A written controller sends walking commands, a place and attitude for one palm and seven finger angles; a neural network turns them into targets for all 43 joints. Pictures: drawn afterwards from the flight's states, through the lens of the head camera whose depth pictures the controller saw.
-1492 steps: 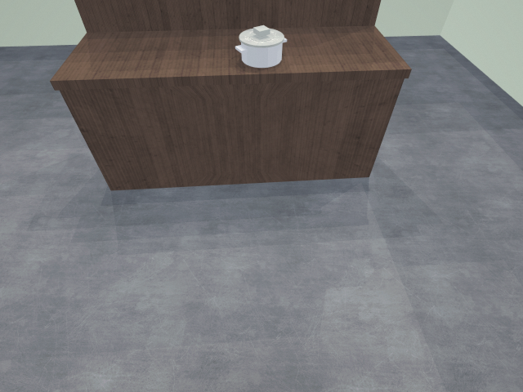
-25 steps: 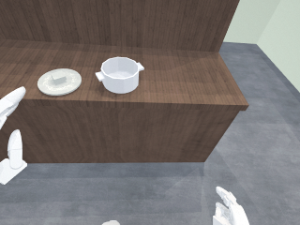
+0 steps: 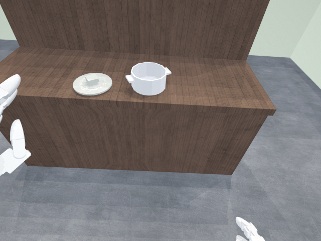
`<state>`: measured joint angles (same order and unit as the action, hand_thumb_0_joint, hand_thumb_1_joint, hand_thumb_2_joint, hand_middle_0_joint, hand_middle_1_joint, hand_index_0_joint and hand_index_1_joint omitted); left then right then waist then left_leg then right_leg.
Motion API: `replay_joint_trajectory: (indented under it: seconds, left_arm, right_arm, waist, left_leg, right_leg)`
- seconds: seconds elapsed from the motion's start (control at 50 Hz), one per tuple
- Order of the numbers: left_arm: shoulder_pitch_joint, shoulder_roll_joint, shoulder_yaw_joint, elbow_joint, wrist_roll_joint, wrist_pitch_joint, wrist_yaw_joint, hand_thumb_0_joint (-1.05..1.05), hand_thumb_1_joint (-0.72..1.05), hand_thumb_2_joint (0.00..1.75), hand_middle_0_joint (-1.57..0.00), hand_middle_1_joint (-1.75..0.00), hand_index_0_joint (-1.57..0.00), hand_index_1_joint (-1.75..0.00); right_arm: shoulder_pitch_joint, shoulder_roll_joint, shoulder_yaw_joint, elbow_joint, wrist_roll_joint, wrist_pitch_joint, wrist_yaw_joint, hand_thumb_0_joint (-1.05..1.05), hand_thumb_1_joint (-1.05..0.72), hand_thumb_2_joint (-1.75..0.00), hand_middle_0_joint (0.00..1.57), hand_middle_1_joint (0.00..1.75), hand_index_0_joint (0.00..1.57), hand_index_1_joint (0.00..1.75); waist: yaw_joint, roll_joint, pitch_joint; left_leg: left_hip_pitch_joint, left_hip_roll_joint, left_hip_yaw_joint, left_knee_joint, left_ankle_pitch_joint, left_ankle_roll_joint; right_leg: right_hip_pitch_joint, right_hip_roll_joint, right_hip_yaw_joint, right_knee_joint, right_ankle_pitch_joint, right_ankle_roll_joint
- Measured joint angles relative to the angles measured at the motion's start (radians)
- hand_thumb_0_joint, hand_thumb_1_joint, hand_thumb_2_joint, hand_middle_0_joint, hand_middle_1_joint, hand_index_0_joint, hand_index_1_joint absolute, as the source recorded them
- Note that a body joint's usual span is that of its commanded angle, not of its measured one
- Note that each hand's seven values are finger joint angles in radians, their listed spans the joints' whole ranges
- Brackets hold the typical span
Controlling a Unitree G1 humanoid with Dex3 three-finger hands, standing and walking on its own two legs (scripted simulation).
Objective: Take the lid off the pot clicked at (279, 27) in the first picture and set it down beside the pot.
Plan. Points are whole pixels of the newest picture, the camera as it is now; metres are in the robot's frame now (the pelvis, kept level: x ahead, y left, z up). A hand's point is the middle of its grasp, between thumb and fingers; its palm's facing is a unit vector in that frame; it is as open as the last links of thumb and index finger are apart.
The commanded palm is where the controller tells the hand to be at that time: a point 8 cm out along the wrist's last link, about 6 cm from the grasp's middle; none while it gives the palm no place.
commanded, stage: stop stepping back and stand still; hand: left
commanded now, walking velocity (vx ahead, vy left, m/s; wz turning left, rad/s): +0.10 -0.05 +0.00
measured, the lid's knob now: (91, 79) +0.83 +0.35 -0.05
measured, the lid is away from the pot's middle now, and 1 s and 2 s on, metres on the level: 0.28 0.28 0.28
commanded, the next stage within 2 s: let the arm hang, fingers relaxed in 0.38 s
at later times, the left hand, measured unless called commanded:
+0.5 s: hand out of the picture +0.11 +0.15 -0.14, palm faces -0.05 -1.00 -0.05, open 7.1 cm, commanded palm none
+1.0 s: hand (102, 233) +0.19 +0.17 -0.14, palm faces +0.06 -0.98 -0.21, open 7.4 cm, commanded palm none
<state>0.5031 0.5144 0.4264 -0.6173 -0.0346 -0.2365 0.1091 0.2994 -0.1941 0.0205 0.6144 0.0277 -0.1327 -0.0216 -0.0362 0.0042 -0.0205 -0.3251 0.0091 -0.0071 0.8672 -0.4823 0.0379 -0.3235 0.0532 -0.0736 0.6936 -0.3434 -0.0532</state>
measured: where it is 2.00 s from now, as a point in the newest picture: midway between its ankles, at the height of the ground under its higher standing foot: outside the picture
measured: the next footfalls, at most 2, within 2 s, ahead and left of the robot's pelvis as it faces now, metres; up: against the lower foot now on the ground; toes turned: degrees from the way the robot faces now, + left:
right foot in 0.56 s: +0.19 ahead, -0.12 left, +0.00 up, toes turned -2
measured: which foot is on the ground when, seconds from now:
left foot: down 0.00-1.00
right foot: down 0.00-0.16, up 0.18-0.54, down 0.56-1.00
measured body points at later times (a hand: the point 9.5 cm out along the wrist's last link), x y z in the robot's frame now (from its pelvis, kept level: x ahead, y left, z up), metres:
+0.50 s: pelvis +0.02 +0.00 +0.02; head +0.06 +0.04 +0.47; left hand +0.11 +0.21 -0.13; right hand -0.04 -0.26 -0.09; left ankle -0.04 +0.12 -0.71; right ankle +0.07 -0.15 -0.67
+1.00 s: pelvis +0.12 -0.01 +0.02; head +0.16 -0.02 +0.47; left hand +0.19 +0.22 -0.13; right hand +0.15 -0.24 -0.14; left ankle +0.04 +0.09 -0.71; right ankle +0.09 -0.14 -0.71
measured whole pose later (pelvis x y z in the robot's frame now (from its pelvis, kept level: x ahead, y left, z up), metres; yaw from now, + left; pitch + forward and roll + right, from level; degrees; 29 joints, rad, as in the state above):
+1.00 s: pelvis +0.12 -0.01 +0.02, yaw +3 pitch +1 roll -1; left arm 0.19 0.16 0.02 0.99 0.01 -0.01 0.02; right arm 0.28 -0.16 -0.05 0.99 -0.01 0.01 -0.02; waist -0.03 0.03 0.05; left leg -0.15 0.02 0.02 0.56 -0.43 0.00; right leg -0.23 -0.01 -0.04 0.57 -0.36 0.00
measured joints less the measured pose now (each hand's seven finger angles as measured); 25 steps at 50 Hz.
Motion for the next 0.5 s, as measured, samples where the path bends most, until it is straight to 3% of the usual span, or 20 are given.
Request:
replay_joint_trajectory:
  seconds: [0.04, 0.08, 0.1, 0.14, 0.18, 0.2, 0.24, 0.3, 0.34, 0.4, 0.44, 0.5]
  left_arm:
    - [-0.010, -0.021, 0.007, 0.039, -0.018, 0.005, -0.013, 0.00, 0.89, 0.90, -0.21, -0.30, -0.21, -0.30]
    - [0.013, -0.051, 0.003, 0.061, -0.026, 0.027, -0.024, 0.00, 0.89, 0.90, -0.21, -0.30, -0.21, -0.30]
    - [0.034, -0.068, 0.001, 0.059, -0.026, 0.038, -0.027, 0.00, 0.89, 0.90, -0.21, -0.30, -0.21, -0.30]
    - [-0.019, -0.118, -0.075, 0.182, 0.051, 0.074, -0.035, 0.00, 0.89, 0.90, -0.20, -0.30, -0.21, -0.30]
    - [-0.111, -0.190, -0.148, 0.390, 0.092, 0.170, -0.044, 0.00, 0.89, 0.90, -0.20, -0.30, -0.20, -0.30]
    - [-0.159, -0.223, -0.168, 0.516, 0.097, 0.217, -0.051, 0.00, 0.89, 0.90, -0.20, -0.30, -0.20, -0.30]
    - [-0.233, -0.264, -0.209, 0.791, 0.088, 0.286, -0.073, 0.00, 0.90, 0.90, -0.19, -0.30, -0.20, -0.30]
    - [-0.270, -0.297, -0.292, 1.100, 0.079, 0.349, -0.106, 0.00, 0.91, 0.90, -0.19, -0.30, -0.19, -0.30]
    - [-0.266, -0.319, -0.345, 1.219, 0.075, 0.358, -0.129, 0.01, 0.91, 0.90, -0.19, -0.30, -0.19, -0.30]
    - [-0.239, -0.353, -0.413, 1.324, 0.069, 0.351, -0.160, 0.01, 0.91, 0.90, -0.19, -0.30, -0.19, -0.30]
    - [-0.235, -0.365, -0.405, 1.336, 0.044, 0.318, -0.159, -0.03, 0.93, 0.90, -0.20, -0.30, -0.20, -0.30]
    - [-0.242, -0.345, -0.416, 1.371, 0.050, 0.283, -0.158, -0.05, 0.94, 0.90, -0.20, -0.30, -0.20, -0.30]
  right_arm:
    - [-0.031, -0.008, -0.016, 0.016, 0.006, 0.045, -0.003, 0.01, -0.91, -0.90, 0.20, 0.30, 0.20, 0.30]
    - [-0.039, -0.006, -0.025, 0.026, 0.009, 0.079, -0.003, 0.01, -0.91, -0.90, 0.20, 0.30, 0.20, 0.30]
    - [-0.038, -0.001, -0.024, 0.025, 0.008, 0.088, -0.003, 0.01, -0.91, -0.90, 0.20, 0.30, 0.20, 0.30]
    - [-0.015, -0.014, -0.051, 0.039, -0.018, 0.070, 0.022, 0.01, -0.91, -0.90, 0.20, 0.30, 0.20, 0.30]
    - [0.003, -0.051, -0.066, 0.027, -0.049, 0.091, 0.040, 0.01, -0.91, -0.90, 0.20, 0.30, 0.20, 0.30]
    - [0.000, -0.058, -0.069, 0.034, -0.063, 0.103, 0.040, 0.01, -0.91, -0.90, 0.20, 0.30, 0.20, 0.30]
    - [0.000, -0.053, -0.060, 0.072, -0.082, 0.117, 0.035, 0.00, -0.91, -0.90, 0.20, 0.30, 0.20, 0.30]
    - [0.055, -0.027, -0.041, 0.124, -0.090, 0.125, 0.019, 0.00, -0.91, -0.90, 0.20, 0.30, 0.20, 0.30]
    - [0.097, -0.008, -0.031, 0.162, -0.084, 0.122, 0.008, 0.00, -0.91, -0.90, 0.20, 0.30, 0.20, 0.30]
    - [0.139, 0.001, -0.031, 0.221, -0.075, 0.114, -0.002, 0.00, -0.91, -0.90, 0.20, 0.30, 0.20, 0.30]
    - [0.161, -0.001, -0.039, 0.248, -0.072, 0.109, -0.005, 0.01, -0.91, -0.90, 0.20, 0.30, 0.20, 0.30]
    - [0.185, -0.016, -0.049, 0.272, -0.070, 0.111, -0.007, 0.01, -0.91, -0.90, 0.20, 0.30, 0.20, 0.30]
  waist:
    - [-0.005, 0.028, 0.021]
    - [0.005, 0.015, 0.013]
    - [0.011, -0.003, 0.007]
    - [0.007, -0.007, -0.028]
    - [-0.005, 0.014, -0.060]
    - [-0.019, 0.007, -0.059]
    - [-0.035, -0.027, -0.042]
    - [-0.061, -0.078, -0.042]
    - [-0.057, -0.111, -0.034]
    - [-0.038, -0.118, 0.002]
    - [-0.028, -0.098, 0.032]
    - [-0.029, -0.050, 0.066]
  left_leg:
    - [-0.085, -0.005, -0.020, 0.205, -0.004, -0.001]
    - [-0.133, -0.007, -0.012, 0.311, 0.005, 0.000]
    - [-0.134, 0.000, -0.002, 0.300, 0.003, 0.004]
    - [-0.131, 0.025, 0.014, 0.205, -0.003, -0.002]
    - [-0.081, 0.040, 0.023, 0.015, -0.042, -0.019]
    - [-0.101, 0.017, 0.030, 0.023, -0.073, -0.023]
    - [-0.100, -0.020, 0.062, 0.037, -0.043, 0.008]
    - [-0.053, -0.041, 0.074, -0.025, 0.008, 0.024]
    - [-0.020, -0.039, 0.077, -0.090, 0.030, 0.014]
    - [0.027, -0.011, 0.075, -0.188, 0.068, -0.001]
    - [0.054, 0.014, 0.064, -0.247, 0.092, -0.013]
    - [0.085, 0.055, 0.046, -0.282, 0.096, -0.036]
  right_leg:
    - [-0.025, 0.010, -0.019, 0.039, -0.007, 0.000]
    - [-0.042, 0.008, -0.012, 0.041, 0.001, 0.002]
    - [-0.049, 0.004, -0.003, 0.038, 0.008, 0.004]
    - [-0.078, -0.042, -0.049, 0.048, -0.005, 0.004]
    - [-0.157, -0.072, -0.063, 0.163, -0.145, 0.011]
    - [-0.213, -0.078, -0.023, 0.273, -0.207, 0.023]
    - [-0.298, -0.063, 0.066, 0.506, -0.193, 0.052]
    - [-0.369, -0.036, 0.115, 0.743, -0.096, 0.079]
    - [-0.400, -0.033, 0.126, 0.792, -0.024, 0.087]
    - [-0.389, -0.056, 0.114, 0.670, 0.010, 0.092]
    - [-0.331, -0.081, 0.088, 0.464, -0.014, 0.090]
    - [-0.187, -0.079, 0.055, 0.112, -0.026, 0.080]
